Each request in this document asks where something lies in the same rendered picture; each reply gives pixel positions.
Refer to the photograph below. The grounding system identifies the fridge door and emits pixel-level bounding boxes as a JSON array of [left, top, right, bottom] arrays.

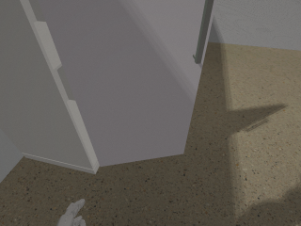
[[38, 0, 217, 167]]

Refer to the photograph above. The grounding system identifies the robot left hand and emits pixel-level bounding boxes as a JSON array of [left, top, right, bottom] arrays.
[[56, 199, 86, 226]]

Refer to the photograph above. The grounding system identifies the handle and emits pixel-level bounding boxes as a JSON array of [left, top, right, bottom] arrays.
[[193, 0, 214, 64]]

